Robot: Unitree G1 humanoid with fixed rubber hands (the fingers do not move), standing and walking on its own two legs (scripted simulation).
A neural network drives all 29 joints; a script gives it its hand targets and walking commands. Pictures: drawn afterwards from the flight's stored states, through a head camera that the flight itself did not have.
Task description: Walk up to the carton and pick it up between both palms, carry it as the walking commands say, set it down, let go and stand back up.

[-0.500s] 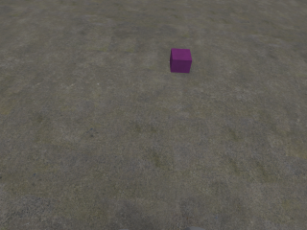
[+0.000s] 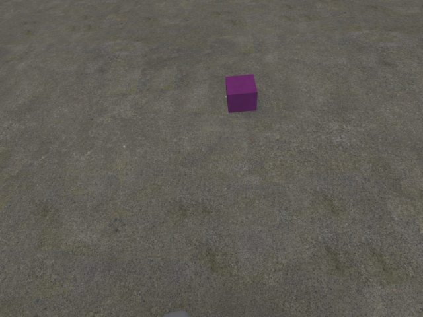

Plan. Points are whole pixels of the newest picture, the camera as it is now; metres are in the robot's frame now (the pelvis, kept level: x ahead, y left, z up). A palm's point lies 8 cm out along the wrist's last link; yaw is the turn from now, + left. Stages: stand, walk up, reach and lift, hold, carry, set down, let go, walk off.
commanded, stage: walk up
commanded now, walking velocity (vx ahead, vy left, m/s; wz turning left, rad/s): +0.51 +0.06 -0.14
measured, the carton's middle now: (240, 93) +1.57 -0.10 -0.70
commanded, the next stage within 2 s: none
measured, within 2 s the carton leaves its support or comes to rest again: neither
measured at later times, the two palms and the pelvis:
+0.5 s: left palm (109, 309) +0.16 +0.27 -0.16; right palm (302, 210) +0.37 -0.18 -0.13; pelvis +0.25 +0.06 -0.02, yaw -2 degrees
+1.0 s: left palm (170, 137) +0.65 +0.19 -0.14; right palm (318, 227) +0.32 -0.20 -0.12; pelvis +0.47 +0.00 -0.01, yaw -1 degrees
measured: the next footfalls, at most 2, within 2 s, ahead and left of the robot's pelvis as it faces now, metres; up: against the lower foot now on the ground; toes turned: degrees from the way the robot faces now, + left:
left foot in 0.42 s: +0.36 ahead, +0.14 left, +0.00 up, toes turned +9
right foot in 1.04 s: +0.65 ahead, -0.14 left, +0.00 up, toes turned -9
